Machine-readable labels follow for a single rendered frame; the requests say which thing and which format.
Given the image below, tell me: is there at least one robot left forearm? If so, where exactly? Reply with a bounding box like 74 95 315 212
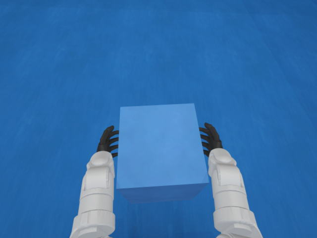
70 151 115 238

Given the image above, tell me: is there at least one robot right hand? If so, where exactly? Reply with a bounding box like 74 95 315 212
199 123 223 157

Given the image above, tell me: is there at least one carton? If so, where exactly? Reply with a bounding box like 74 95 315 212
116 103 209 204

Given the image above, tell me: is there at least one robot left hand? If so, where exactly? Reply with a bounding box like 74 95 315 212
97 125 119 158

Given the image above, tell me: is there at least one robot right forearm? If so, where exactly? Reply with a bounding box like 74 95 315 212
208 148 263 238

